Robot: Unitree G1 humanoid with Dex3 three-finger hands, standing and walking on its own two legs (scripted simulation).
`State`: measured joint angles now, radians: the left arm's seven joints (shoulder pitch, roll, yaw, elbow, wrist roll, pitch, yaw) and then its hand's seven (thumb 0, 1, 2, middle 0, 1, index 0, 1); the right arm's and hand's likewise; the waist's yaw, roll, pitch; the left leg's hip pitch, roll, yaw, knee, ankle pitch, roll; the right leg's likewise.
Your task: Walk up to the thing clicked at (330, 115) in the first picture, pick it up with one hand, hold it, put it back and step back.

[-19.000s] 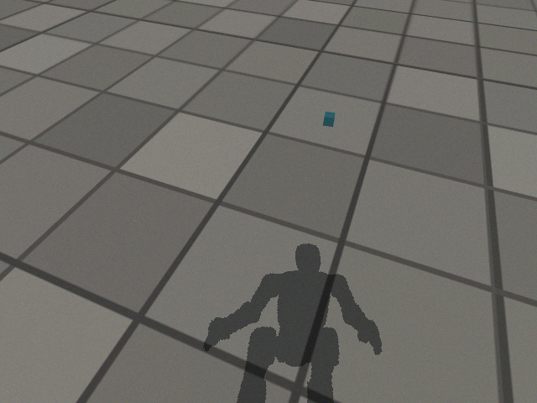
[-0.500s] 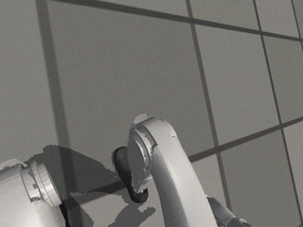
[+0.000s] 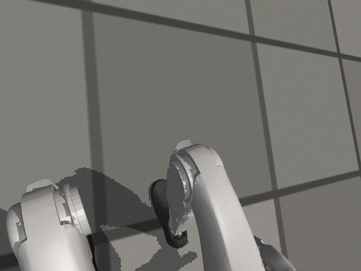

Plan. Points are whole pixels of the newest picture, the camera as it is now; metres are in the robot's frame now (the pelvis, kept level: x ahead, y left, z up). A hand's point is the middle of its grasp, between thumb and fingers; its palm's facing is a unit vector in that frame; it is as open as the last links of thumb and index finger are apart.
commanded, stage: settle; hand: left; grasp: from above
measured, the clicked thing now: out of the picture +0.48 +0.34 -0.25
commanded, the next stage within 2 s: lift in 0.44 s
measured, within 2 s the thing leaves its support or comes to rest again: neither
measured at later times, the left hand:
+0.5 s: hand out of the picture +0.47 +0.33 -0.13, palm faces -0.47 -0.06 -0.88, open 9.3 cm
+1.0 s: hand out of the picture +0.42 +0.33 -0.04, palm faces -0.48 -0.10 -0.87, open 9.3 cm
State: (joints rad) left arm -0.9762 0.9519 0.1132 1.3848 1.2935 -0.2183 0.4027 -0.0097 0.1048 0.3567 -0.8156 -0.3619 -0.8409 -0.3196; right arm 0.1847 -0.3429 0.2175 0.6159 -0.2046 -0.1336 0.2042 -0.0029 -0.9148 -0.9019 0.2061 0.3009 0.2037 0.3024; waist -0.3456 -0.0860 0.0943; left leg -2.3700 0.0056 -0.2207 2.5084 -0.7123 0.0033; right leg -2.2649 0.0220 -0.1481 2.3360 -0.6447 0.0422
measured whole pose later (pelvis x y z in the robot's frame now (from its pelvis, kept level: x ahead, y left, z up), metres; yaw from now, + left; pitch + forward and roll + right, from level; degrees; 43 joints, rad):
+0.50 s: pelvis -0.01 -0.01 +0.02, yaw +4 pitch +33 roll -10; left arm -1.02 0.84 0.04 1.31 1.24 -0.22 0.20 -0.01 0.10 0.36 -0.82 -0.35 -0.84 -0.33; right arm 0.18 -0.31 0.14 0.63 -0.13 -0.01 0.14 0.00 -0.92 -0.90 0.21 0.30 0.20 0.30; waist -0.29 0.00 0.01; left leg -2.32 0.00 -0.15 2.39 -0.66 0.00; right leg -2.24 0.00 -0.10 2.27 -0.62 0.04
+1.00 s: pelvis -0.01 +0.00 +0.08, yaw +7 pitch +35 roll -7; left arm -0.82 0.72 0.01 1.04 1.12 -0.19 0.06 -0.02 0.13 0.34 -0.80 -0.36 -0.82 -0.35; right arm 0.22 -0.29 0.05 0.63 -0.05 0.06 0.08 0.00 -0.92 -0.91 0.21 0.30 0.20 0.30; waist -0.21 0.03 -0.12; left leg -2.17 0.00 -0.09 2.19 -0.64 0.02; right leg -2.11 -0.01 -0.05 2.11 -0.62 0.04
